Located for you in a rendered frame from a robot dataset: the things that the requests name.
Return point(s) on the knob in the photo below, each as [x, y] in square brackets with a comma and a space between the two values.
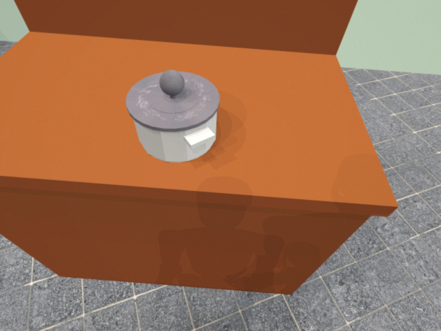
[172, 82]

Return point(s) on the lid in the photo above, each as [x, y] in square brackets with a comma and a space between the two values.
[149, 106]

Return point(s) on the table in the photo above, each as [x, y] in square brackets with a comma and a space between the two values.
[291, 175]

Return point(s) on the pot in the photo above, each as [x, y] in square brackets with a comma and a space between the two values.
[178, 146]

